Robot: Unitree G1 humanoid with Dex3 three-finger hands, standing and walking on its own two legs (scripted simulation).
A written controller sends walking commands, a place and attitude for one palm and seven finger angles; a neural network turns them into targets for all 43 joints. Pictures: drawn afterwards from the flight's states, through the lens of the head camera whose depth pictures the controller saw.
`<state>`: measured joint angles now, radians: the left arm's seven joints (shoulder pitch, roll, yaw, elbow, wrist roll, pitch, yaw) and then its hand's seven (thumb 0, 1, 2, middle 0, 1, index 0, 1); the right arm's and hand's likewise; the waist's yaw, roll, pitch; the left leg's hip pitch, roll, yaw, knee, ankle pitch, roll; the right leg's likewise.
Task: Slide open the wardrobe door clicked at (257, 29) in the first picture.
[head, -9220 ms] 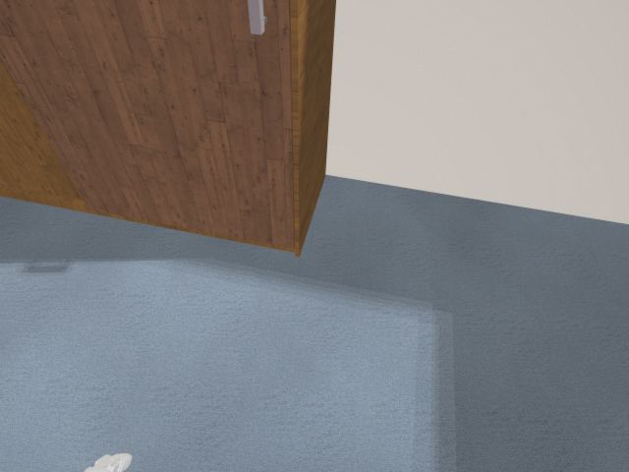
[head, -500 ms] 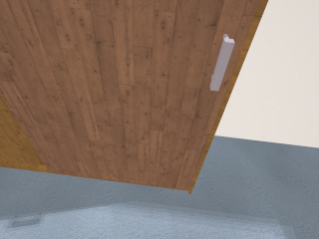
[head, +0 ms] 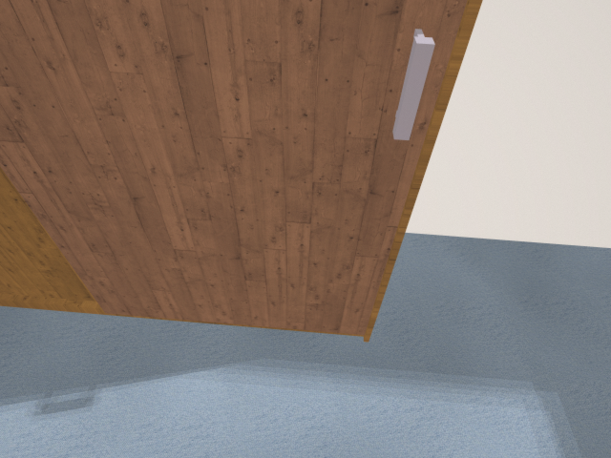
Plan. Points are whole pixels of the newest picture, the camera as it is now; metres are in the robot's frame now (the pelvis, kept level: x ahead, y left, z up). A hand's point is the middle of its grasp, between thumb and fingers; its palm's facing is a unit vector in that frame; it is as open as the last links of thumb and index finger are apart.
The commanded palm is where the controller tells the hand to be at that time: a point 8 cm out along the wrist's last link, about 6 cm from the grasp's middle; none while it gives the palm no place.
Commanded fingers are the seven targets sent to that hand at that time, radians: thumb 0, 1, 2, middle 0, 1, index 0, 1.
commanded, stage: come to a stop and stand still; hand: right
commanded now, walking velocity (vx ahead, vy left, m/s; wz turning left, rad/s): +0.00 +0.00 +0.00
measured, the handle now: (409, 85) +0.63 -0.13 +0.20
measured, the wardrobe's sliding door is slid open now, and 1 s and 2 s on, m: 0.00 0.00 0.00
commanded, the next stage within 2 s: look again from close up in 0.18 s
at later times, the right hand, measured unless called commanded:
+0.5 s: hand out of the picture +0.03 -0.21 -0.18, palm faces +0.03 +0.97 -0.24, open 7.3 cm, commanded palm none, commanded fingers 0.00 -0.90 -0.90 0.20 0.30 0.20 0.30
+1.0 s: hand out of the picture +0.03 -0.27 -0.15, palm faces +0.01 +0.94 -0.34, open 7.3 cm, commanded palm none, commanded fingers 0.00 -0.90 -0.90 0.20 0.30 0.20 0.30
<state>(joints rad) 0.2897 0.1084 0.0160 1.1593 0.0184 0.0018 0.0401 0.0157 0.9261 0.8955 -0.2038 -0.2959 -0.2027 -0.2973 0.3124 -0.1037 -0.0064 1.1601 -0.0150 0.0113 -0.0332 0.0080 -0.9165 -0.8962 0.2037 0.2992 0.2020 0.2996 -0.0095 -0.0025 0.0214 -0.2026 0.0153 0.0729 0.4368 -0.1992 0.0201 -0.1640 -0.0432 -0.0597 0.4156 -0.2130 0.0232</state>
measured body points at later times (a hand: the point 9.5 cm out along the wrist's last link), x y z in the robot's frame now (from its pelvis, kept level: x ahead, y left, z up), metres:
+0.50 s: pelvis +0.00 -0.02 -0.01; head -0.02 -0.02 +0.44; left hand +0.01 +0.23 -0.16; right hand +0.03 -0.27 -0.16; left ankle +0.03 +0.10 -0.74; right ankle +0.01 -0.13 -0.74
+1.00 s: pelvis -0.02 -0.03 +0.00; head -0.04 -0.02 +0.45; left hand +0.07 +0.25 -0.13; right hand +0.03 -0.32 -0.13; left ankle +0.03 +0.10 -0.74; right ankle +0.01 -0.13 -0.74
